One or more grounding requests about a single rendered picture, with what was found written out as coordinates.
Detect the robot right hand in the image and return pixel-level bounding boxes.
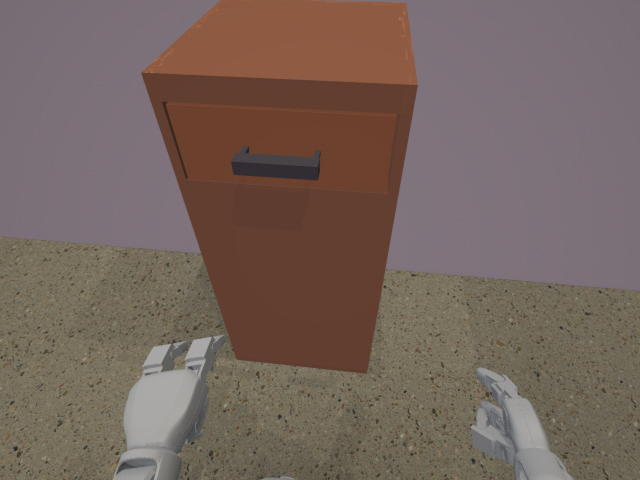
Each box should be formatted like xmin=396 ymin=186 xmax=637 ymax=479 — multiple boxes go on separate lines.
xmin=471 ymin=367 xmax=551 ymax=466

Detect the left robot forearm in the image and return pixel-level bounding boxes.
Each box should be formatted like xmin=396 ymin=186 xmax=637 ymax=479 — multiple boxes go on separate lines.
xmin=113 ymin=446 xmax=182 ymax=480

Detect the drawer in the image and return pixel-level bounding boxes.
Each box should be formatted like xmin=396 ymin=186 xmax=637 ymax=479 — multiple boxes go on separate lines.
xmin=166 ymin=102 xmax=397 ymax=192

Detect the cabinet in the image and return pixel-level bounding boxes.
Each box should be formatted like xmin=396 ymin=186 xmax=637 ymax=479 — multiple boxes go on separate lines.
xmin=141 ymin=0 xmax=418 ymax=374

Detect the robot left hand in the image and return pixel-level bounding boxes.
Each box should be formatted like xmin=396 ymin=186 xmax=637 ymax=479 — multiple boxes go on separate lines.
xmin=123 ymin=335 xmax=226 ymax=454

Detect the right robot forearm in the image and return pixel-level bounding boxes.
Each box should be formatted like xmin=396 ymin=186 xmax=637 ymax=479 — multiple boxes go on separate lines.
xmin=513 ymin=448 xmax=575 ymax=480

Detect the handle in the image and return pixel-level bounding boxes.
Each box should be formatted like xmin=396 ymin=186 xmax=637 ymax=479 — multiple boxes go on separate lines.
xmin=231 ymin=146 xmax=320 ymax=180

